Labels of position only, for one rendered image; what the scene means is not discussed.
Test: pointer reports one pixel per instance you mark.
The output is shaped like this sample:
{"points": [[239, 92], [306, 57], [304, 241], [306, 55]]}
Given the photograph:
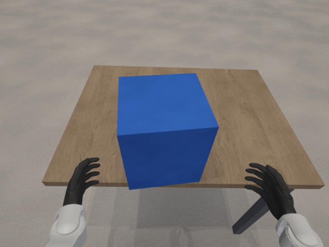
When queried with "left robot hand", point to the left robot hand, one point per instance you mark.
{"points": [[77, 186]]}

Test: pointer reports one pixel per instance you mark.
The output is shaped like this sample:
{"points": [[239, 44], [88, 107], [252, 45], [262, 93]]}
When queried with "carton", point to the carton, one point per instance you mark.
{"points": [[165, 129]]}

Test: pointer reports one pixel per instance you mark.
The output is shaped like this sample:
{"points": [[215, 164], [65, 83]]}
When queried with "right robot forearm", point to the right robot forearm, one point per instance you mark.
{"points": [[295, 231]]}

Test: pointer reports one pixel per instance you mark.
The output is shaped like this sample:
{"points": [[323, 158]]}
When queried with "right robot hand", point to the right robot hand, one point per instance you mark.
{"points": [[274, 190]]}

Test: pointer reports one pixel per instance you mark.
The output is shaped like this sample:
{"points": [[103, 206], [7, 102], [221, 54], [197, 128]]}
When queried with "left robot forearm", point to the left robot forearm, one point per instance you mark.
{"points": [[68, 228]]}

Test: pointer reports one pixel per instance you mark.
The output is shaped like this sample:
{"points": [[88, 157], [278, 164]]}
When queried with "table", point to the table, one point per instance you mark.
{"points": [[252, 129]]}

